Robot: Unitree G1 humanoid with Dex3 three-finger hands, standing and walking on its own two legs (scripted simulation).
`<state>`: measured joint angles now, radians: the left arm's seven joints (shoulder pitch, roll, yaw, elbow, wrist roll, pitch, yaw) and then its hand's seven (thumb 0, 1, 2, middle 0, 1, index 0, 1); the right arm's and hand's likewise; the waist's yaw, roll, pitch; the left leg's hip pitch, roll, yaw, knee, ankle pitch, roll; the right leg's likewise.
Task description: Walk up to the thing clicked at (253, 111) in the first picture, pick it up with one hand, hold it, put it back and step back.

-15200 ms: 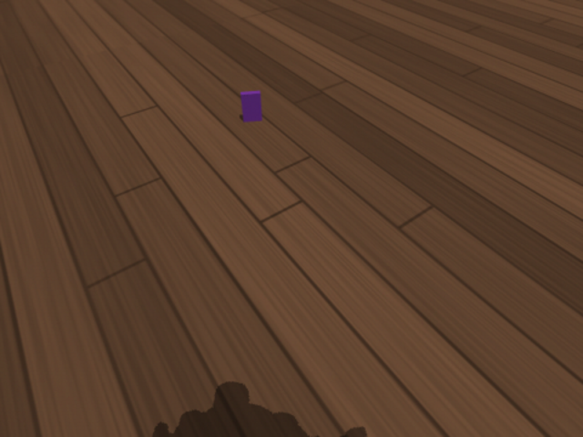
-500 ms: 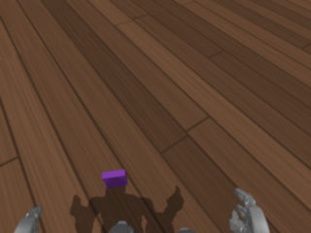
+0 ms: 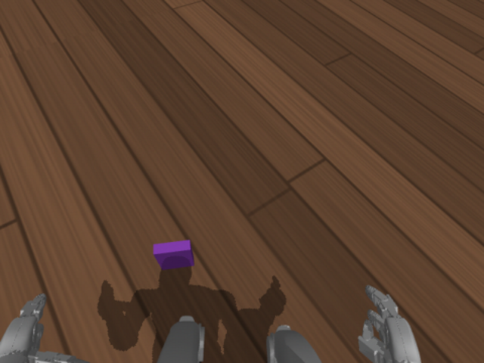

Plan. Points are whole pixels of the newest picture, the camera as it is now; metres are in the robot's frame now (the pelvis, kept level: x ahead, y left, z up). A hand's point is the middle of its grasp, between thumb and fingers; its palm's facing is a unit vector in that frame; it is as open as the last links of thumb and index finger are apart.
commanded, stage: go down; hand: left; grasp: from the side
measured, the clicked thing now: (175, 255) +0.47 +0.20 -0.58
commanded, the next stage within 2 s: approach in 1.62 s
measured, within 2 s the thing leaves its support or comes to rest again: neither
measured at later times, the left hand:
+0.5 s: hand (72, 270) +0.32 +0.35 -0.20, palm faces +0.16 -0.98 -0.15, open 17.3 cm
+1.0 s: hand (75, 253) +0.37 +0.37 -0.24, palm faces +0.13 -0.99 -0.07, open 17.4 cm
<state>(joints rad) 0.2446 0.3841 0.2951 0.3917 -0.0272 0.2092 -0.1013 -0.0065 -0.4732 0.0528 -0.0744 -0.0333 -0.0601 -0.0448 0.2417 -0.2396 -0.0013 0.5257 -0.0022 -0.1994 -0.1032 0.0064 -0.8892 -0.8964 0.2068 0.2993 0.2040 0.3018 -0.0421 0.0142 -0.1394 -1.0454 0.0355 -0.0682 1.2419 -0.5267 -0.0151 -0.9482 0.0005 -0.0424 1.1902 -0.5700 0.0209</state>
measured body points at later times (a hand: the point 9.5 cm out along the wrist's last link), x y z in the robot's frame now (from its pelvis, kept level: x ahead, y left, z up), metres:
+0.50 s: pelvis -0.05 -0.01 -0.16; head +0.14 +0.03 +0.24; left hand +0.30 +0.40 -0.19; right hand +0.09 -0.28 -0.28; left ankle +0.03 +0.12 -0.63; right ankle +0.00 -0.14 -0.63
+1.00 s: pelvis -0.06 +0.00 -0.24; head +0.15 +0.05 +0.15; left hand +0.35 +0.43 -0.23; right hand +0.06 -0.28 -0.34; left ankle +0.03 +0.12 -0.63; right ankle +0.00 -0.14 -0.63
